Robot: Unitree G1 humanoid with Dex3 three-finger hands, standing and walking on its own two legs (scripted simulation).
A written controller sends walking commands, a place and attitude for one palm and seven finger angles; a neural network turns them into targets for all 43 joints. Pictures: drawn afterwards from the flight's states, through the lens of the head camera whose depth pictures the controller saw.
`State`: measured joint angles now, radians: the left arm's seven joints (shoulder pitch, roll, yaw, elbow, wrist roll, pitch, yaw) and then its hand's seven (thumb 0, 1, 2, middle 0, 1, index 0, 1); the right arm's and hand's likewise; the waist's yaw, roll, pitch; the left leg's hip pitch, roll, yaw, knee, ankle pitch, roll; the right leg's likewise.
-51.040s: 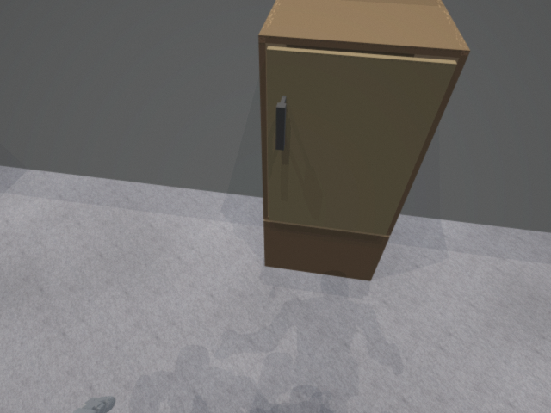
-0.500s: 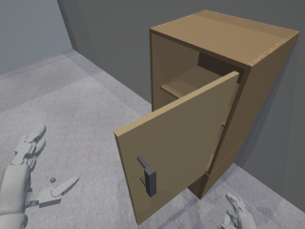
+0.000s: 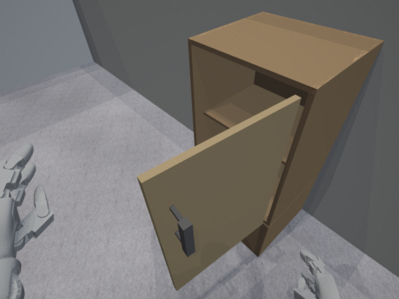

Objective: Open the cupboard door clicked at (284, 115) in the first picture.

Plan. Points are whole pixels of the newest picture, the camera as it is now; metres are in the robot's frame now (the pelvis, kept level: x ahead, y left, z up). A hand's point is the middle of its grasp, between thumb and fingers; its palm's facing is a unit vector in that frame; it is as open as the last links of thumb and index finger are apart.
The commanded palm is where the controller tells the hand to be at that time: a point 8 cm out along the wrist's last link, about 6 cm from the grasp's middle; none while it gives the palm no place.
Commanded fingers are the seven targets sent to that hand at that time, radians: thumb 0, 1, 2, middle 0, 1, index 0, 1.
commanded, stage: draw the hand back to the body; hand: left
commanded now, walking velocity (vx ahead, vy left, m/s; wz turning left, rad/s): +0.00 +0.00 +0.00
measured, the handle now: (181, 230) +0.26 +0.08 +0.00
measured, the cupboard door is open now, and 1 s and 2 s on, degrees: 84 84 84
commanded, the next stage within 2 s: step back with the hand held close in 0.14 s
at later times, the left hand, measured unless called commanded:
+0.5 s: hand (45, 211) +0.19 +0.27 +0.15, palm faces +0.40 -0.80 -0.45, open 7.4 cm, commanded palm +0.13 +0.31 +0.18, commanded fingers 0.00 0.90 0.90 -0.20 -0.30 -0.20 -0.30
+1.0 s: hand (8, 262) +0.12 +0.27 +0.16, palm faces +0.46 -0.78 -0.43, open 7.4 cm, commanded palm +0.04 +0.32 +0.18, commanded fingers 0.00 0.90 0.90 -0.20 -0.30 -0.20 -0.30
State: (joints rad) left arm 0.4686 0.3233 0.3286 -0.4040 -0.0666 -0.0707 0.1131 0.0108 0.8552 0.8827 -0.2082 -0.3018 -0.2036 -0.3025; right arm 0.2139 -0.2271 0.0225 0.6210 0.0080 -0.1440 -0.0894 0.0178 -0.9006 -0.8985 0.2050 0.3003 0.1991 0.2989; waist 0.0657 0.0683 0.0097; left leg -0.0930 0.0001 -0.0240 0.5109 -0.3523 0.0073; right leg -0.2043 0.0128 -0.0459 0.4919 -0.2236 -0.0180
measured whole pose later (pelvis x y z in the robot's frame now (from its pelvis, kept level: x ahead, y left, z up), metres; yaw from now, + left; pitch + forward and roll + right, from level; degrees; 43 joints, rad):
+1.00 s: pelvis -0.09 +0.02 -0.02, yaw +0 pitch -2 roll +0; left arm 0.47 0.36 0.41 -0.50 0.01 -0.20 0.16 0.01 0.89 0.90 -0.21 -0.30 -0.21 -0.30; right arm 0.22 -0.22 0.01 0.57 0.00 -0.04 -0.08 0.02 -0.90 -0.90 0.21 0.30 0.20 0.30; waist 0.00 -0.02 0.04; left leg -0.38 -0.03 0.00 0.72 -0.37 0.04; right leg -0.45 -0.02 -0.03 0.60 -0.14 0.00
